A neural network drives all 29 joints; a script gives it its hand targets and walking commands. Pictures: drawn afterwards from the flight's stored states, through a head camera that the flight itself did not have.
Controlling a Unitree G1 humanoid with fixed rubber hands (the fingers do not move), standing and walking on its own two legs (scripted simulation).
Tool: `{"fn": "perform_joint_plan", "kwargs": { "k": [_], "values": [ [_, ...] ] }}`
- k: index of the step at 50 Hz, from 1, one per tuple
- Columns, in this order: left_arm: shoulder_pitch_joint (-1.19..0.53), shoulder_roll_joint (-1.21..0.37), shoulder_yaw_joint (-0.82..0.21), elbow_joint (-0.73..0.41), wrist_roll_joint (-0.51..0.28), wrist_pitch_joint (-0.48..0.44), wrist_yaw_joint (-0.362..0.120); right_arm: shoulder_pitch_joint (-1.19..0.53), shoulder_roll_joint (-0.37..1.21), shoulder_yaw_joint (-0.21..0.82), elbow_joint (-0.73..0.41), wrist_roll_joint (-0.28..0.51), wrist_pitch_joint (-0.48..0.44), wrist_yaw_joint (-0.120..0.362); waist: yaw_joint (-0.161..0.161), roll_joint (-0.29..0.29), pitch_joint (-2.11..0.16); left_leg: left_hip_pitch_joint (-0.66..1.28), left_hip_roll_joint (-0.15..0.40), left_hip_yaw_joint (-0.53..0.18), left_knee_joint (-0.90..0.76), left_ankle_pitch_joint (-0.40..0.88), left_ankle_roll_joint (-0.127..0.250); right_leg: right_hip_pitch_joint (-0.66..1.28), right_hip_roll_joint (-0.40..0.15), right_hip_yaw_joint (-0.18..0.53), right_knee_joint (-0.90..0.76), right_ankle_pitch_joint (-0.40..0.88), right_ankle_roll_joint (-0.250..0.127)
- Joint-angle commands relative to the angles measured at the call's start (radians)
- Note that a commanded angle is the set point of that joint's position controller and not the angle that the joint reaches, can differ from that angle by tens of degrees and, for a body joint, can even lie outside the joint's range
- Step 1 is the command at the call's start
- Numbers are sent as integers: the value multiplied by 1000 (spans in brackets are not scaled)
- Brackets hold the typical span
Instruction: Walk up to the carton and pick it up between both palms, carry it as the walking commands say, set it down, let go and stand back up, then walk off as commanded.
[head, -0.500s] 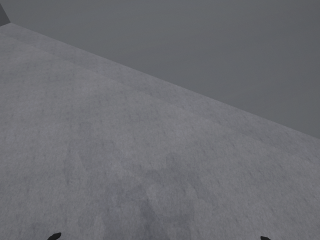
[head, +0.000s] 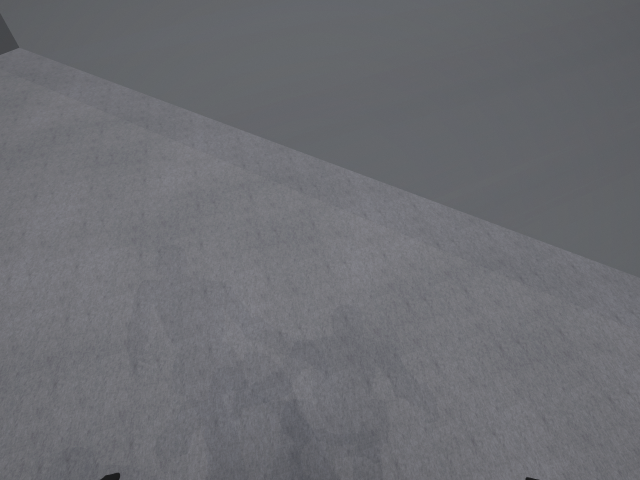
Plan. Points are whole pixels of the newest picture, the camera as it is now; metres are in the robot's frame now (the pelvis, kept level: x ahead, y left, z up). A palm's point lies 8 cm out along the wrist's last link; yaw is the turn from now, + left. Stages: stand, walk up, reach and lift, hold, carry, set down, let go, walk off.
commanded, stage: stand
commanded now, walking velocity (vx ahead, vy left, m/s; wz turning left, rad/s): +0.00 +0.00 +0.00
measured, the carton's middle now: out of the picture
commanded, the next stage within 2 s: walk up in 0.54 s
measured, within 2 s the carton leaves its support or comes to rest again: neither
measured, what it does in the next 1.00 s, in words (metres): stands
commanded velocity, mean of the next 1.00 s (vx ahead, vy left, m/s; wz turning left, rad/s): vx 0.01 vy -0.01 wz -0.13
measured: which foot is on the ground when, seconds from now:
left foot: down 0.00-0.94, up 0.96-1.00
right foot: down 0.00-1.00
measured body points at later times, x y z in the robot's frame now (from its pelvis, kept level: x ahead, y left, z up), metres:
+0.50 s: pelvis +0.00 +0.00 +0.00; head +0.01 +0.00 +0.45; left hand +0.09 +0.30 -0.13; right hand +0.09 -0.31 -0.13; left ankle +0.00 +0.13 -0.75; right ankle +0.01 -0.12 -0.75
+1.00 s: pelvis +0.00 -0.03 -0.03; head +0.03 -0.05 +0.42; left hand +0.10 +0.24 -0.16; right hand +0.08 -0.32 -0.17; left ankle -0.01 +0.12 -0.72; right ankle +0.02 -0.12 -0.75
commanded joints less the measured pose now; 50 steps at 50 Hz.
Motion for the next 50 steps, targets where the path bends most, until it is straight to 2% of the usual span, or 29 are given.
{"fn": "perform_joint_plan", "kwargs": {
  "k": [1,3,10,12,13,14,15,17,18,27,29,31,34,36,37,38,39,40,41,42,43,44,45,46,47,48,49,50],
  "values": [
    [-39,200,34,-56,0,-17,9,-35,-196,-34,-48,2,-16,-11,0,5,-72,14,109,-90,-59,115,29,4,-121,95,-44,144,-30],
    [-36,204,36,-52,-1,-13,10,-36,-200,-34,-49,1,-16,-11,-3,-11,-73,16,110,-92,-66,113,28,10,-117,90,-47,144,-27],
    [-38,204,34,-50,0,-13,11,-35,-205,-36,-49,1,-14,-11,-2,6,-51,3,105,-89,-69,74,29,1,-116,101,-65,109,-28],
    [-46,217,38,-56,-1,-15,11,-42,-193,-33,-51,0,-13,-9,-1,-17,-53,3,108,-92,-69,91,30,-3,-115,99,-63,123,-26],
    [-36,214,38,-54,-2,-15,10,-36,-195,-33,-52,-1,-13,-10,-1,0,-60,10,109,-86,-62,84,29,-1,-120,102,-69,118,-27],
    [-33,207,35,-49,-3,-17,10,-25,-199,-35,-47,2,-13,-10,-2,-12,-54,15,107,-92,-67,81,27,-3,-119,101,-64,125,-28],
    [-31,204,36,-52,-4,-16,9,-23,-207,-34,-44,2,-13,-11,3,9,-63,10,110,-90,-65,91,31,8,-123,107,-61,139,-30],
    [-34,201,36,-51,0,-15,11,-26,-200,-33,-50,-1,-15,-11,-7,7,-64,11,112,-91,-67,95,28,12,-119,96,-57,138,-29],
    [-34,200,36,-53,-5,-15,10,-30,-200,-32,-51,2,-15,-10,2,-11,-66,13,115,-92,-68,98,28,9,-121,100,-58,140,-29],
    [-31,210,40,-49,-1,-13,10,-18,-197,-34,-49,2,-14,-11,-1,-4,-64,21,111,-89,-71,100,26,13,-115,97,-63,130,-25],
    [-35,210,41,-49,1,-12,10,-21,-212,-37,-43,1,-12,-11,1,5,-65,18,114,-87,-68,105,26,10,-119,97,-59,146,-28],
    [-32,207,39,-50,-5,-14,11,-25,-199,-33,-51,3,-11,-12,-2,-11,-62,19,115,-91,-72,117,25,12,-117,94,-53,147,-25],
    [-40,206,40,-53,-2,-14,12,-33,-203,-32,-50,2,-14,-13,-1,5,-82,25,115,-88,-69,124,29,30,-120,99,-59,174,-25],
    [-40,202,38,-52,1,-14,13,-32,-204,-35,-52,2,-13,-12,-6,-3,-61,24,113,-87,-71,119,27,16,-121,98,-56,171,-27],
    [-136,151,110,-157,14,21,1,106,-172,-90,-38,-19,27,-41,-80,-113,-58,39,213,-252,-7,-38,52,-159,-33,-24,197,3,32],
    [-32,115,66,-161,17,39,-3,24,-187,-101,-95,-21,48,-35,-12,96,19,63,236,-160,18,56,72,-266,-39,11,244,112,10],
    [-11,108,61,-156,16,40,-3,-21,-172,-105,-131,-21,57,-33,-1,122,7,71,221,-107,54,103,75,-288,-42,22,284,83,3],
    [10,108,68,-164,22,34,-3,-42,-158,-104,-158,-17,62,-36,11,84,-53,129,238,-114,104,200,95,-303,-39,30,308,59,-5],
    [8,89,74,-178,17,35,-2,-20,-163,-102,-164,-24,62,-34,-2,154,-66,74,281,-182,79,240,113,-317,-19,14,380,-95,8],
    [9,72,86,-179,19,47,-6,-30,-158,-101,-159,-20,57,-32,3,188,-63,3,333,-199,39,221,133,-290,-34,-12,437,-306,17],
    [22,68,90,-189,18,55,-10,-50,-154,-102,-170,-25,56,-31,9,214,-44,-60,350,-193,21,185,142,-272,-44,-22,486,-395,28],
    [40,68,92,-187,21,56,-12,-85,-148,-101,-180,-23,60,-33,25,220,-31,-102,342,-149,56,165,121,-239,-65,-18,445,-386,27],
    [86,68,91,-173,25,49,-16,-97,-126,-100,-179,-21,62,-34,52,173,-32,-147,292,-79,132,142,84,-160,-72,-14,333,-291,9],
    [149,82,87,-154,32,34,-18,-116,-95,-98,-181,-14,65,-31,82,65,-39,-183,205,15,300,62,33,-75,-92,38,137,-64,-23],
    [165,165,102,-167,44,19,-16,-106,-32,-82,-203,-6,66,-23,79,-235,-59,-273,47,125,577,-220,-32,-62,-279,350,-45,144,-107],
    [158,211,106,-183,41,19,-9,-117,-7,-75,-222,-9,72,-25,77,-321,-28,-424,-33,-12,774,-472,-49,-42,-332,538,-85,295,-163],
    [154,196,102,-187,34,29,-1,-92,-21,-80,-225,-7,77,-28,65,-248,-10,-425,-10,-81,831,-486,-36,-65,-306,488,-64,272,-169],
    [132,169,97,-191,23,25,0,-91,-20,-83,-219,-7,80,-23,46,-186,-6,-389,-6,-83,857,-438,-46,-130,-280,440,-70,253,-156]
  ]
}}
